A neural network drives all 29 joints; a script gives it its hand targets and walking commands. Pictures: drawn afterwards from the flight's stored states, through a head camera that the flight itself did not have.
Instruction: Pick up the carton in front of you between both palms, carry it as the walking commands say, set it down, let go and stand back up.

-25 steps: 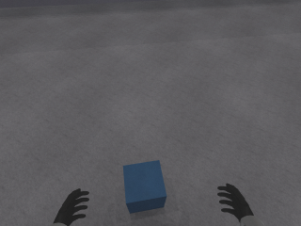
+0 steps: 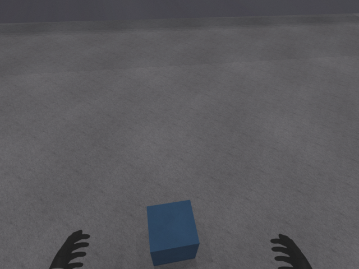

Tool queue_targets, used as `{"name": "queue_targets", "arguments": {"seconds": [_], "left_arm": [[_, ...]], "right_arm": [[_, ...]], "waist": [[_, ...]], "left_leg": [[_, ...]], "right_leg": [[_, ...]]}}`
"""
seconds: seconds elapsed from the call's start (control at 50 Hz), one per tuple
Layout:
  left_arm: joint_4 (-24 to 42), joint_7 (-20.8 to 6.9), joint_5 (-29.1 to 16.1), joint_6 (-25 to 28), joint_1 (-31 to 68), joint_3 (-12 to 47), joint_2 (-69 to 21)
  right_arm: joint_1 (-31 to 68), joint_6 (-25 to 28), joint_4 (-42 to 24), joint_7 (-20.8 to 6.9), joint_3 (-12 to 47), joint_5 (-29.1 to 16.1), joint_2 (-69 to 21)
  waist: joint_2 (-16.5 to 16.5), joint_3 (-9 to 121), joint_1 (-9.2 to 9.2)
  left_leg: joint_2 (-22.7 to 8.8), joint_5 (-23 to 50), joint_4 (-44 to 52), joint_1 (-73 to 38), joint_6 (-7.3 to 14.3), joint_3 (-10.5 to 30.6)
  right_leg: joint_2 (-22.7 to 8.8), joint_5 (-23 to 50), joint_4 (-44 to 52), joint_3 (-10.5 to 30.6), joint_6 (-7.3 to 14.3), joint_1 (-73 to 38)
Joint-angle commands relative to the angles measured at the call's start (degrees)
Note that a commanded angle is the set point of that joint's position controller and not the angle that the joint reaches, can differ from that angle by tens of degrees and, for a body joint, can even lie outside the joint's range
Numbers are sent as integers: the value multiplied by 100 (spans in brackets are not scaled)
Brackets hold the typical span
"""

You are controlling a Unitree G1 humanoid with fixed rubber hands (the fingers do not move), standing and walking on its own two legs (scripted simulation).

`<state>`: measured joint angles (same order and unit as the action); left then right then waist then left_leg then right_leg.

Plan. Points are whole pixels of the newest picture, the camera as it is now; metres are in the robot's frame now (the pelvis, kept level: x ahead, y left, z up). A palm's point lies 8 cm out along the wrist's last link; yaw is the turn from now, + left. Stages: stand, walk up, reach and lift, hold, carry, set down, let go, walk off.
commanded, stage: stand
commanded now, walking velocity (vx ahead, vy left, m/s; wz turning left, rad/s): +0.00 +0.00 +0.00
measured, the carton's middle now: (171, 233) +0.41 +0.03 -0.64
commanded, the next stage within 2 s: none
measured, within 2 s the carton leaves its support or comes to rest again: neither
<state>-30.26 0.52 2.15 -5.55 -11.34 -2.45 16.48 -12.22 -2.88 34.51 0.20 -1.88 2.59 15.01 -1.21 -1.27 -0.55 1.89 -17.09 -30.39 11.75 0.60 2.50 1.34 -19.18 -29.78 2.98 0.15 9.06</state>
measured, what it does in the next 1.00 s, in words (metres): stands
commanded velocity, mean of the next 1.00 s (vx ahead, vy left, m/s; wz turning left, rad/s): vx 0.00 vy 0.00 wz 0.00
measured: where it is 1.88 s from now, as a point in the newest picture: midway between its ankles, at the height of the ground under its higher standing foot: outside the picture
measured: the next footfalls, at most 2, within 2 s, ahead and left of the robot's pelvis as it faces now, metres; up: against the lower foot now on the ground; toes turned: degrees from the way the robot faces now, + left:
none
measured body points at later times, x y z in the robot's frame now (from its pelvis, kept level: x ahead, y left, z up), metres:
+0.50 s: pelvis +0.01 +0.01 +0.00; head +0.02 +0.02 +0.45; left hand +0.16 +0.30 -0.10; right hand +0.15 -0.29 -0.09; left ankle -0.01 +0.11 -0.73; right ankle -0.03 -0.12 -0.73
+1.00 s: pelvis +0.00 +0.00 +0.01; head -0.01 +0.01 +0.46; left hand +0.11 +0.31 -0.11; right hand +0.11 -0.30 -0.09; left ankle -0.01 +0.11 -0.73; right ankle -0.03 -0.12 -0.73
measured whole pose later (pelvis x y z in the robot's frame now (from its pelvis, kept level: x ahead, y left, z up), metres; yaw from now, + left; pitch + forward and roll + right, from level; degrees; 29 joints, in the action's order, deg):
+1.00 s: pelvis +0.00 +0.00 +0.01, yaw -1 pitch -2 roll +0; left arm -52.3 1.0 1.5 0.3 -9.2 -1.0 21.3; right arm -8.2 0.5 53.3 1.1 -1.0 1.4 20.7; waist -1.2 -1.1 -0.1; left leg 1.4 -13.1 -23.0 7.8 0.9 1.4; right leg 1.0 -14.6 -21.8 3.7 -0.3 5.2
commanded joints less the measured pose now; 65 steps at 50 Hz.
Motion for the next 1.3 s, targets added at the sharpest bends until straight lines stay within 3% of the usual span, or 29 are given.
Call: {"name": "queue_targets", "arguments": {"seconds": [0.0,0.12,0.32,0.9,1.28], "left_arm": [[112,-2,13,369,253,-219,739],[-372,41,-4,507,230,-196,933],[-908,101,-20,572,203,-133,1094],[-1852,76,-60,645,402,-46,1353],[-2282,44,-91,665,470,4,1460]], "right_arm": [[375,251,-183,48,-287,9,952],[337,329,202,85,-282,-26,1113],[347,357,606,137,-258,-59,1320],[593,398,1533,111,-115,-118,1491],[682,417,1986,85,-77,-160,1608]], "waist": [[230,181,-8],[266,516,71],[207,508,78],[106,158,53],[112,109,50]], "left_leg": [[-515,514,641,256,12,417],[-570,1820,431,-185,6,398],[-626,2402,481,-437,40,437],[-708,1496,1033,-508,65,480],[-767,1349,1228,-545,92,540]], "right_leg": [[-302,543,461,234,-26,231],[-401,1557,415,298,-13,45],[-473,2005,471,317,9,-87],[-631,1530,1077,542,59,-160],[-671,1375,1280,578,79,-188]]}}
